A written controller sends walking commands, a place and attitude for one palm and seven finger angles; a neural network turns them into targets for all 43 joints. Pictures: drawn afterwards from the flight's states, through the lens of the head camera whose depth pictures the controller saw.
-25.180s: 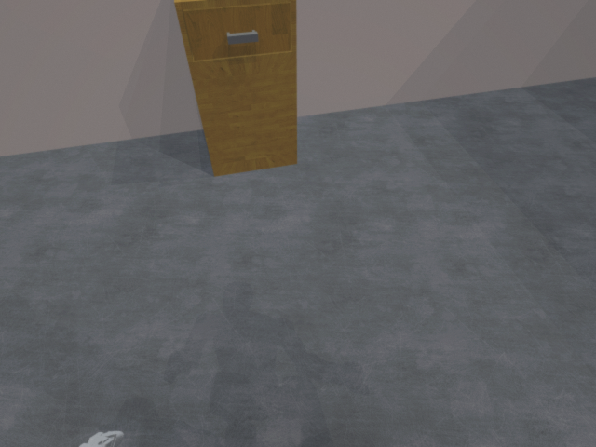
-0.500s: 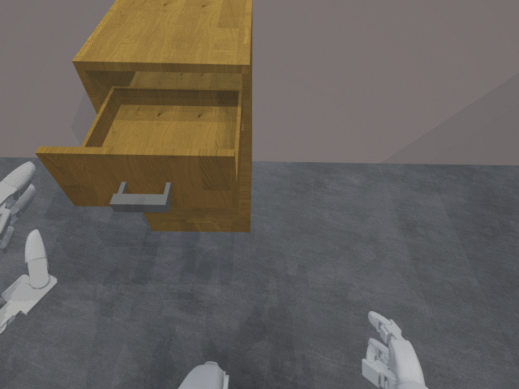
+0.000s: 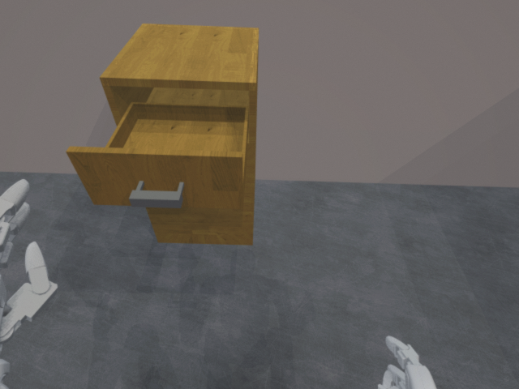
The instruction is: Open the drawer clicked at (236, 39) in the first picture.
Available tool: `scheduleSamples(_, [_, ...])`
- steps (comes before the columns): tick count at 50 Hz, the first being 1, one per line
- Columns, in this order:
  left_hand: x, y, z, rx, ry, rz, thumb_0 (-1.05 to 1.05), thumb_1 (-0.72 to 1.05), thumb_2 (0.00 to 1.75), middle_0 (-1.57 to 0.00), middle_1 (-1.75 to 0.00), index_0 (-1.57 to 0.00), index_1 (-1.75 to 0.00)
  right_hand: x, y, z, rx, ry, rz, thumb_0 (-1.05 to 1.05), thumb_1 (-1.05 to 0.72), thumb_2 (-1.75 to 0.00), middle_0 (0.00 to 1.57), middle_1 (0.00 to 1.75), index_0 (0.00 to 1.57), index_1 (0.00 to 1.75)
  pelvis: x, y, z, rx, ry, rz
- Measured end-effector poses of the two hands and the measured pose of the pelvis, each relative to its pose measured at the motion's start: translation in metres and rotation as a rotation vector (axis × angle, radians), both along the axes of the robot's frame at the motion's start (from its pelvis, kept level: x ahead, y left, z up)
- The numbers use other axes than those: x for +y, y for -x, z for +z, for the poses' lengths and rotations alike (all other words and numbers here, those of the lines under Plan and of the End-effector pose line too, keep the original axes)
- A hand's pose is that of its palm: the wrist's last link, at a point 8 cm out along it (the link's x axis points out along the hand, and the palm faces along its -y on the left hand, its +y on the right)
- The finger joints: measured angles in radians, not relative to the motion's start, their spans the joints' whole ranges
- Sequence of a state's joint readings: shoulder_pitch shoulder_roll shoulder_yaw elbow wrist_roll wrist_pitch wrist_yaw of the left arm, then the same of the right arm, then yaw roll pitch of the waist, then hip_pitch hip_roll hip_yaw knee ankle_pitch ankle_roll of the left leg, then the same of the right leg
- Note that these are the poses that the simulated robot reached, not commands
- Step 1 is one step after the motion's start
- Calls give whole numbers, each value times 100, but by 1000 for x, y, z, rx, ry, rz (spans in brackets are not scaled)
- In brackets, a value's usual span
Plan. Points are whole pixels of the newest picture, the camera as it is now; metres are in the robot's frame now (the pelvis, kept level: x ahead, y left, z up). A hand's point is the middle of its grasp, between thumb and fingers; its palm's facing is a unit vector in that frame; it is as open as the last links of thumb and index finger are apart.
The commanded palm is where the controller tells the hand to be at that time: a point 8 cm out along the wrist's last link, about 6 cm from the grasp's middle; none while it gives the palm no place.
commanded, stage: stop stepping back and stand still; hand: left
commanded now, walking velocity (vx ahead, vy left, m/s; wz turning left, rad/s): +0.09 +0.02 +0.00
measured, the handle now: (159, 192) +0.55 +0.27 -0.07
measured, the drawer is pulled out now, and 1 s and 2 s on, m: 0.30 0.30 0.30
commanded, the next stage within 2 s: let the arm hang, fingers relaxed in 0.04 s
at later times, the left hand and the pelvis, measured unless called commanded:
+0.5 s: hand out of the picture +0.04 +0.19 -0.17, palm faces +0.07 -0.98 -0.19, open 6.9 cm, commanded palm none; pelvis +0.02 +0.01 +0.00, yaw +1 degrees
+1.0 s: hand out of the picture +0.02 +0.18 -0.16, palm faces +0.04 -0.98 -0.20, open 7.3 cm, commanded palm none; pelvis +0.02 +0.01 +0.01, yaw +0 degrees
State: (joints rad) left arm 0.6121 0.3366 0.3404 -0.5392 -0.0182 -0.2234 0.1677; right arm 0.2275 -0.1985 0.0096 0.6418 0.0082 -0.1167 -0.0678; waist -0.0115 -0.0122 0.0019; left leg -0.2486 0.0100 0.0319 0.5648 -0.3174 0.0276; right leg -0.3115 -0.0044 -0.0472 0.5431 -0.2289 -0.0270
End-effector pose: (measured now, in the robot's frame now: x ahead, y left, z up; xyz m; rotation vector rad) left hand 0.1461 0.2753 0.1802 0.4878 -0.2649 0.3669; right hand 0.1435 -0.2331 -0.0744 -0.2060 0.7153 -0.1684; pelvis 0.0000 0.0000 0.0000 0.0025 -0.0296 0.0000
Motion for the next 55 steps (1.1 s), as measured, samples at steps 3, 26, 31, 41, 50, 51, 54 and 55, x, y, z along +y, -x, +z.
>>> scheduleSamples(3, [0, -5, -2, 16, 6, -7, 1, 89, 89, -21, -30, -21, -30, 7, 0, 1, -4, -11, -1, 2, -91, -90, 20, 30, 20, 30, 2, -2, 1, 2, 7, 4])
scheduleSamples(26, [-34, 121, -322, 1542, 583, 225, -2, 100, 89, -20, -30, -21, -30, 15, 118, -54, 658, -37, -66, 1, -92, -90, 20, 30, 20, 30, 9, -25, 5, -6, 12, 20])
scheduleSamples(31, [-27, 159, -316, 1655, 574, 292, -1, 96, 89, -20, -30, -20, -30, 20, 144, -56, 749, -57, -91, 1, -91, -90, 19, 30, 19, 30, 11, -27, 8, -9, 12, 21])
scheduleSamples(41, [-33, 163, -310, 1667, 555, 299, 0, 92, 89, -20, -30, -20, -30, 40, 150, -67, 745, -131, -89, 1, -91, -90, 19, 30, 19, 30, 13, -23, 10, -19, 4, 11])
scheduleSamples(50, [-51, 133, -313, 1585, 560, 226, 0, 91, 89, -20, -30, -20, -30, 46, 145, -70, 701, -164, -91, 1, -91, -90, 19, 30, 20, 30, 8, -18, 10, -19, -1, 4])
scheduleSamples(51, [-52, 131, -313, 1581, 557, 224, 0, 92, 89, -20, -30, -20, -30, 45, 145, -70, 699, -164, -93, 1, -91, -90, 19, 30, 20, 30, 7, -18, 10, -19, -1, 4])
scheduleSamples(54, [-53, 129, -313, 1575, 553, 225, 1, 93, 89, -20, -30, -20, -30, 42, 148, -70, 701, -163, -101, 1, -91, -90, 19, 30, 20, 30, 5, -18, 10, -19, -1, 2])
scheduleSamples(55, [-53, 129, -313, 1573, 553, 225, 1, 93, 89, -20, -30, -20, -30, 40, 149, -69, 704, -161, -103, 1, -91, -90, 19, 30, 20, 30, 4, -17, 10, -19, -1, 3])
